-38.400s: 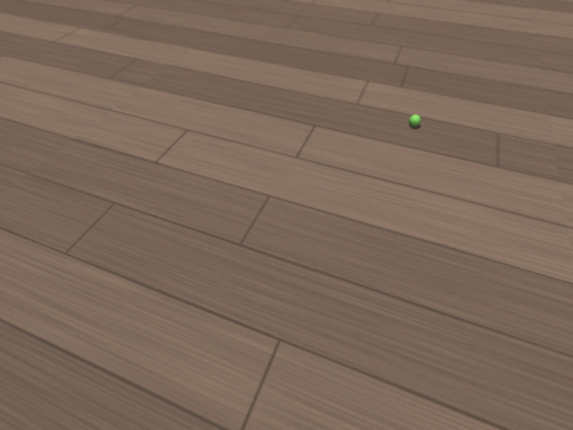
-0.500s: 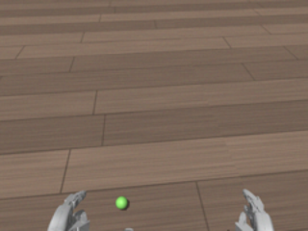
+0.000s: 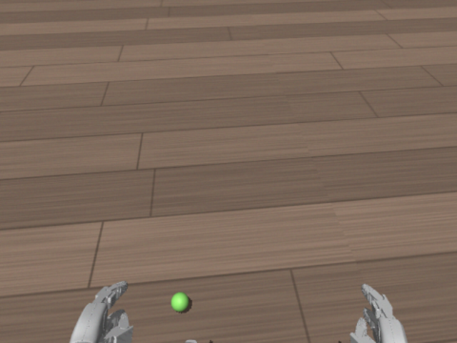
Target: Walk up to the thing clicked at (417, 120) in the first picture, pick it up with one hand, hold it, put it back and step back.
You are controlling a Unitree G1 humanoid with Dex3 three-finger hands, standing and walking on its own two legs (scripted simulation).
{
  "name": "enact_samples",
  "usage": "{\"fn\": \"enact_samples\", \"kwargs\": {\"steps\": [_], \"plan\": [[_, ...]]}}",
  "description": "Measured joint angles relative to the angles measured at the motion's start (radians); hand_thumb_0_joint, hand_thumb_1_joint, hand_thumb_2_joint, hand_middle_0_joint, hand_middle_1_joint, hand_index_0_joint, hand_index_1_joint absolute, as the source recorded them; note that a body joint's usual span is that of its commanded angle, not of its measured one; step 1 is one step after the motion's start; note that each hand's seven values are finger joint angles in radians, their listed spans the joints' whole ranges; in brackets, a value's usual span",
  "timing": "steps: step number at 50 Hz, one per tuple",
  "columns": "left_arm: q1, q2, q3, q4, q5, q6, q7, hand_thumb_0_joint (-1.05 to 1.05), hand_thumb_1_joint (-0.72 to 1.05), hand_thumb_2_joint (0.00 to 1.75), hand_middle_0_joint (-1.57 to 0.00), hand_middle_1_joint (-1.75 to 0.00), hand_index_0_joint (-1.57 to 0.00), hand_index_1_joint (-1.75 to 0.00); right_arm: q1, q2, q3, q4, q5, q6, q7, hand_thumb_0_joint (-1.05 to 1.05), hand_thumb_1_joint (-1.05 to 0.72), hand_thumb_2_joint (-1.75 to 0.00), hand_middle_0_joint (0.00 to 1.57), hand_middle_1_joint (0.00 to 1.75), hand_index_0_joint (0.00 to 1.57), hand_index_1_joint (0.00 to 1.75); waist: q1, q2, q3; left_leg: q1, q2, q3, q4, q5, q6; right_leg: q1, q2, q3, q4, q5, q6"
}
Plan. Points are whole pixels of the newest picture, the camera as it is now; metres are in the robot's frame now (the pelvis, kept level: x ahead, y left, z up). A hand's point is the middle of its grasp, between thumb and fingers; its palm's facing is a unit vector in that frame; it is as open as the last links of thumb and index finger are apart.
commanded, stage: home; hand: left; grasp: from above
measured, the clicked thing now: (179, 301) +0.40 +0.21 -0.68
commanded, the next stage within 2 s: stand in 0.44 s
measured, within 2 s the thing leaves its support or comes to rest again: neither
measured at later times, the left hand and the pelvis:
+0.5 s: hand (129, 333) +0.16 +0.18 -0.04, palm faces +0.06 -0.98 -0.20, open 7.4 cm; pelvis +0.00 +0.00 +0.00, yaw +0 degrees
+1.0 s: hand out of the picture +0.04 +0.24 -0.11, palm faces +0.07 -0.94 -0.33, open 7.4 cm; pelvis +0.00 +0.00 +0.05, yaw +1 degrees
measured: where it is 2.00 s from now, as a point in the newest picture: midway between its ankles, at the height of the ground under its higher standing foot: outside the picture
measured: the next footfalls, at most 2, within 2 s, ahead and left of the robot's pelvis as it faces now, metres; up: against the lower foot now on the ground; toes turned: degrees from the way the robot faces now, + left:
none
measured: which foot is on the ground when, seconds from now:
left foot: down 0.00-1.00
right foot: down 0.00-1.00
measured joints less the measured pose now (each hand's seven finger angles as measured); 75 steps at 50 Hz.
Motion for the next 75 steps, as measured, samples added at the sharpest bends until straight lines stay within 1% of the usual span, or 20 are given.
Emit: {"fn": "enact_samples", "kwargs": {"steps": [17,27,28,29,30,31,32,34,38,44,49,54,63,75], "plan": [[0.001,0.003,-0.002,-0.005,0.000,0.009,0.001,0.01,0.91,0.90,-0.20,-0.30,-0.20,-0.30,-0.002,0.000,-0.001,-0.011,0.001,0.010,0.004,0.02,-0.90,-0.90,0.20,0.30,0.21,0.30,-0.002,-0.001,-0.001,0.000,-0.001,-0.002,0.001,-0.002,0.001,0.003,0.000,-0.002,-0.002,-0.001,0.001],[0.005,0.004,-0.001,-0.008,0.001,-0.001,0.005,0.01,0.91,0.90,-0.20,-0.30,-0.20,-0.30,0.000,0.004,0.001,-0.014,0.001,0.016,0.006,0.02,-0.90,-0.90,0.20,0.30,0.21,0.30,0.000,0.000,-0.002,-0.003,0.000,-0.002,0.005,-0.003,0.000,-0.002,0.000,-0.001,0.004,-0.003,0.000],[-0.025,0.010,-0.013,0.046,0.023,-0.052,0.008,0.01,0.91,0.90,-0.21,-0.30,-0.20,-0.30,-0.013,0.003,-0.009,0.006,-0.025,0.020,0.015,0.02,-0.90,-0.90,0.20,0.30,0.21,0.30,0.004,-0.003,0.030,0.023,-0.004,-0.001,-0.002,0.001,0.001,0.023,-0.004,-0.001,0.001,-0.003,0.000],[-0.078,0.018,-0.026,0.140,0.047,-0.123,0.010,0.01,0.91,0.90,-0.21,-0.30,-0.20,-0.30,-0.034,-0.003,-0.015,0.045,-0.052,0.043,0.036,0.02,-0.90,-0.90,0.20,0.30,0.21,0.30,0.016,-0.013,0.067,0.060,-0.012,0.004,-0.018,0.009,0.004,0.055,-0.011,0.002,-0.005,-0.001,-0.001],[-0.130,0.025,-0.032,0.239,0.066,-0.184,0.012,0.01,0.91,0.90,-0.21,-0.30,-0.20,-0.30,-0.056,-0.016,-0.014,0.087,-0.074,0.078,0.062,0.01,-0.90,-0.90,0.20,0.30,0.21,0.30,0.030,-0.024,0.093,0.090,-0.018,0.010,-0.039,0.020,0.008,0.080,-0.019,0.008,-0.015,0.004,-0.002],[-0.174,0.032,-0.034,0.331,0.081,-0.233,0.013,0.01,0.91,0.90,-0.21,-0.30,-0.20,-0.30,-0.076,-0.029,-0.012,0.126,-0.087,0.110,0.089,0.01,-0.90,-0.90,0.20,0.30,0.21,0.30,0.042,-0.033,0.113,0.116,-0.024,0.016,-0.060,0.031,0.010,0.100,-0.025,0.012,-0.025,0.010,-0.003],[-0.209,0.039,-0.033,0.411,0.093,-0.271,0.012,0.01,0.90,0.90,-0.21,-0.30,-0.20,-0.30,-0.093,-0.040,-0.013,0.160,-0.089,0.136,0.112,0.01,-0.90,-0.90,0.20,0.30,0.21,0.30,0.050,-0.041,0.132,0.140,-0.029,0.021,-0.081,0.041,0.011,0.119,-0.031,0.016,-0.036,0.015,-0.003],[-0.252,0.051,-0.023,0.539,0.102,-0.319,0.009,0.01,0.91,0.90,-0.21,-0.30,-0.20,-0.30,-0.112,-0.056,-0.025,0.212,-0.078,0.168,0.147,0.01,-0.90,-0.90,0.21,0.30,0.21,0.30,0.061,-0.053,0.159,0.183,-0.039,0.030,-0.120,0.060,0.012,0.153,-0.041,0.023,-0.059,0.026,0.001],[-0.276,0.064,0.005,0.730,0.103,-0.368,0.011,0.01,0.91,0.90,-0.21,-0.30,-0.20,-0.30,-0.115,-0.076,-0.058,0.275,-0.061,0.199,0.179,0.02,-0.90,-0.90,0.21,0.30,0.21,0.30,0.066,-0.056,0.186,0.250,-0.042,0.037,-0.184,0.086,0.015,0.215,-0.045,0.028,-0.118,0.052,0.006],[-0.266,0.070,0.028,0.946,0.101,-0.410,0.013,0.01,0.91,0.90,-0.21,-0.30,-0.20,-0.30,-0.106,-0.085,-0.077,0.358,-0.056,0.228,0.180,0.01,-0.90,-0.90,0.20,0.30,0.21,0.30,0.063,-0.046,0.206,0.336,-0.036,0.030,-0.280,0.125,0.015,0.312,-0.038,0.017,-0.233,0.102,0.007],[-0.255,0.063,0.025,1.067,0.094,-0.428,0.013,0.01,0.91,0.90,-0.21,-0.30,-0.20,-0.30,-0.106,-0.076,-0.072,0.422,-0.047,0.243,0.175,0.01,-0.91,-0.90,0.20,0.30,0.21,0.30,0.064,-0.041,0.220,0.407,-0.035,0.024,-0.369,0.166,0.013,0.388,-0.037,0.009,-0.331,0.147,0.006],[-0.257,0.053,0.016,1.155,0.089,-0.435,0.012,0.01,0.91,0.90,-0.21,-0.30,-0.20,-0.30,-0.117,-0.065,-0.066,0.471,-0.037,0.252,0.172,0.01,-0.91,-0.90,0.20,0.30,0.21,0.30,0.061,-0.034,0.229,0.469,-0.034,0.021,-0.455,0.208,0.012,0.454,-0.035,0.003,-0.426,0.193,0.006],[-0.292,0.054,0.008,1.239,0.086,-0.449,0.010,0.01,0.91,0.90,-0.21,-0.30,-0.20,-0.30,-0.135,-0.063,-0.061,0.529,-0.027,0.255,0.173,0.01,-0.91,-0.90,0.20,0.30,0.21,0.30,0.058,-0.029,0.235,0.535,-0.034,0.019,-0.552,0.257,0.011,0.525,-0.034,-0.002,-0.532,0.246,0.008],[-0.345,0.078,0.009,1.276,0.083,-0.456,0.006,0.01,0.91,0.90,-0.21,-0.30,-0.20,-0.30,-0.150,-0.080,-0.058,0.567,-0.025,0.257,0.176,0.01,-0.91,-0.90,0.20,0.30,0.21,0.30,0.048,-0.035,0.235,0.562,-0.032,0.018,-0.604,0.283,0.009,0.555,-0.032,-0.005,-0.589,0.275,0.007]]}}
